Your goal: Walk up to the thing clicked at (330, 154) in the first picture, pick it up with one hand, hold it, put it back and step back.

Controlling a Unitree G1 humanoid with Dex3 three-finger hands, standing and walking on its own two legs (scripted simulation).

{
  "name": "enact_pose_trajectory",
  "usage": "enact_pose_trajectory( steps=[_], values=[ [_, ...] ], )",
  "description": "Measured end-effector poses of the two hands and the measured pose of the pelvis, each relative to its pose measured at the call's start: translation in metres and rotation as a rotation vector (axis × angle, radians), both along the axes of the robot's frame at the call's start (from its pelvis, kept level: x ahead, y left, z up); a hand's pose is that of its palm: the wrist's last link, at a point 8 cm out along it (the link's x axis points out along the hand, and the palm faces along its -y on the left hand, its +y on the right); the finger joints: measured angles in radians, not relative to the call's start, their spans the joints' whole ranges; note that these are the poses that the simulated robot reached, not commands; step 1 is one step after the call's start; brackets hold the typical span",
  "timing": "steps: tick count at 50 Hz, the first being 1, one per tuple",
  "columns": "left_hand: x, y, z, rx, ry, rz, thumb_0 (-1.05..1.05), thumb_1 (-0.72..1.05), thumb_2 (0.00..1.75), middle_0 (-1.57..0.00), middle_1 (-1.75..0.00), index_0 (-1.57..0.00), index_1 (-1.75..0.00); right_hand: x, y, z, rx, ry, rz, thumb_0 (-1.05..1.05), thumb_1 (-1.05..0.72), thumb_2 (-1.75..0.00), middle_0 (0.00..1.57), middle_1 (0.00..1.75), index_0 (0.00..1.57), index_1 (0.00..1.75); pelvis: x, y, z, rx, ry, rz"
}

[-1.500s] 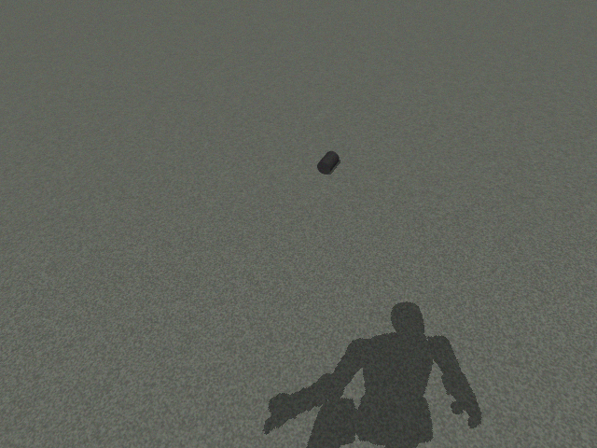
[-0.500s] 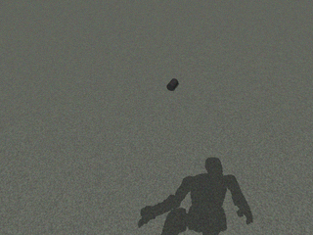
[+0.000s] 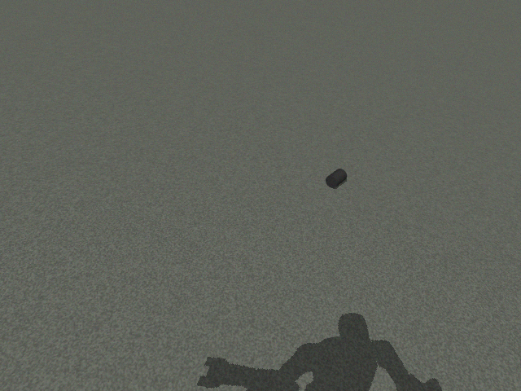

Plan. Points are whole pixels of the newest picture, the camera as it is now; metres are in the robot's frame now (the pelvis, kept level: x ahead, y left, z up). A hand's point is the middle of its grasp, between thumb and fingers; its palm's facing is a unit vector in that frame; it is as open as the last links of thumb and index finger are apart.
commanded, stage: walk up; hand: left
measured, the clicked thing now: (336, 178) +1.54 -0.55 -0.71
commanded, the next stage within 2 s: none
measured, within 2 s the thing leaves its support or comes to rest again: neither
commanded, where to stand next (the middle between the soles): +1.38 -0.99 m, yaw +42 degrees
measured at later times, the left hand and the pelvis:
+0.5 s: hand (170, 349) +0.26 +0.17 -0.11, palm faces +0.26 -0.89 -0.36, open 7.4 cm; pelvis +0.23 -0.14 +0.01, yaw +15 degrees
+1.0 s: hand (244, 276) +0.44 +0.04 -0.15, palm faces +0.32 -0.91 -0.27, open 7.4 cm; pelvis +0.48 -0.23 +0.00, yaw +23 degrees
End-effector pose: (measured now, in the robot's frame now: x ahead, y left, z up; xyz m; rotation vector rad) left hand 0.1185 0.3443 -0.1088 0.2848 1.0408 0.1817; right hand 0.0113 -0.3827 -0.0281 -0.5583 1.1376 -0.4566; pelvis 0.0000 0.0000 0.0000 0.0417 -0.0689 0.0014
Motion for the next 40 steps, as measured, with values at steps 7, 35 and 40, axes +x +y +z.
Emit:
enact_pose_trajectory(
  steps=[7, 35, 40],
  values=[
    [0.019, -0.029, 0.015, -0.097, 0.016, 0.042, 0.00, 0.91, 0.90, -0.20, -0.30, -0.20, -0.30, 0.056, 0.023, 0.000, 0.089, 0.076, 0.100, 0.00, -0.90, -0.89, 0.21, 0.30, 0.20, 0.30, 0.049, -0.014, 0.026, -0.032, 0.016, 0.078],
    [0.132, -0.199, 0.044, 0.045, 0.141, 0.422, 0.00, 0.90, 0.90, -0.20, -0.31, -0.21, -0.30, 0.532, -0.063, -0.040, 0.212, 0.011, 0.565, 0.00, -0.90, -0.89, 0.21, 0.30, 0.20, 0.30, 0.338, -0.173, 0.025, -0.042, 0.067, 0.336],
    [0.159, -0.220, 0.007, 0.011, 0.184, 0.465, 0.00, 0.90, 0.90, -0.20, -0.30, -0.21, -0.30, 0.595, -0.061, -0.053, 0.182, 0.000, 0.620, 0.00, -0.90, -0.89, 0.21, 0.30, 0.20, 0.30, 0.393, -0.184, -0.001, -0.043, 0.047, 0.375]
  ],
)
